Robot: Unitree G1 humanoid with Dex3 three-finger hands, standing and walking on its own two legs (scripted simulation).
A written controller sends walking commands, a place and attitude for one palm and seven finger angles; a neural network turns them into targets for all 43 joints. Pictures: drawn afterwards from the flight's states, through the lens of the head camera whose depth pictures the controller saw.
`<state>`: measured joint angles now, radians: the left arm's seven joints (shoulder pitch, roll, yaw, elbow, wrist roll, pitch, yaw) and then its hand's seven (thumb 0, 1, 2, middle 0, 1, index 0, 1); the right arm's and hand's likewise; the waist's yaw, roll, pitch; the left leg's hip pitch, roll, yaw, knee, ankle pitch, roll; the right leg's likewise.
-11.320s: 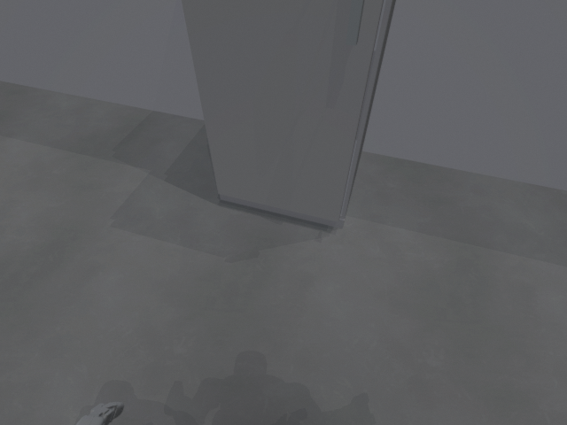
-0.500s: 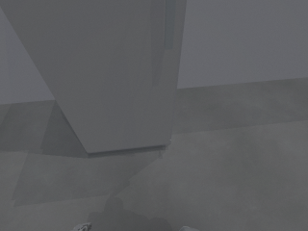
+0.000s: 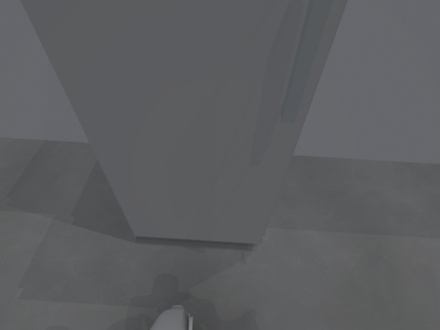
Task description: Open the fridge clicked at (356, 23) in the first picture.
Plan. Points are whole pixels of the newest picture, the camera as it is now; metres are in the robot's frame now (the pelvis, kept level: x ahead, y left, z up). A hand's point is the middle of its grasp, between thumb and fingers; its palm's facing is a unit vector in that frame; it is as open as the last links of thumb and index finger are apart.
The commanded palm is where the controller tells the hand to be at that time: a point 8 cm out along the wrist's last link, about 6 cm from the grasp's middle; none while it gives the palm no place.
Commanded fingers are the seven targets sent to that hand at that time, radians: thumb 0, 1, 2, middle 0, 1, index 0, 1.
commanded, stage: come to a stop and stand still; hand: right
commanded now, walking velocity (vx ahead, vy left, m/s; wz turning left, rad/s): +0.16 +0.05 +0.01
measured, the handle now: (307, 34) +0.56 -0.09 +0.27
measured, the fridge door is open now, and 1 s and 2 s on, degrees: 0 0 0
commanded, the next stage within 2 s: look again from close up in 2.00 s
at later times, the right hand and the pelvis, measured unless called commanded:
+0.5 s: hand out of the picture +0.10 -0.18 -0.16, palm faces +0.09 +0.95 -0.28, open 7.3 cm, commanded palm none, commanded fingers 0.00 -0.90 -0.90 0.20 0.30 0.20 0.30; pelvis +0.04 +0.02 +0.00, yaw -1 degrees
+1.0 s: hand out of the picture +0.02 -0.18 -0.18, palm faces +0.02 +0.98 -0.21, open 7.4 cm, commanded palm none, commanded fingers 0.00 -0.90 -0.90 0.20 0.30 0.20 0.30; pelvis +0.01 +0.01 +0.00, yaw +0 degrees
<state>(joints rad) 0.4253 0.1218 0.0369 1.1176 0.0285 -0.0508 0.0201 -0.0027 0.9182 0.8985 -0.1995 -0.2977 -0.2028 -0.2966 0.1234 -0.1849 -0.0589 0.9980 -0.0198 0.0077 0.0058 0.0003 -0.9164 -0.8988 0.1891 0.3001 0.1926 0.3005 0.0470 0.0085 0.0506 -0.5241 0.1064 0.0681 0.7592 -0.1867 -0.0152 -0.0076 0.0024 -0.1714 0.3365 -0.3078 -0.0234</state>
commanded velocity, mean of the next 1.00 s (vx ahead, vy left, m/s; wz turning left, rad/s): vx -0.04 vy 0.00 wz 0.00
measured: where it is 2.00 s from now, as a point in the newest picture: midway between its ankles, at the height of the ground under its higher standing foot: outside the picture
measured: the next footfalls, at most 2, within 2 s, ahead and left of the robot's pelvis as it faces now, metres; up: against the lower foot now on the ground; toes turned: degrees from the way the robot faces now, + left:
left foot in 0.08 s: +0.17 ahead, +0.13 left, +0.00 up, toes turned +7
right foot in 0.60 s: +0.04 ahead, -0.11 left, +0.00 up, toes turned -3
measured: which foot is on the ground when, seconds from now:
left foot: up 0.00-0.06, down 0.08-0.60, up 0.62-0.96, down 0.98-1.00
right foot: down 0.00-0.08, up 0.10-0.58, down 0.60-1.00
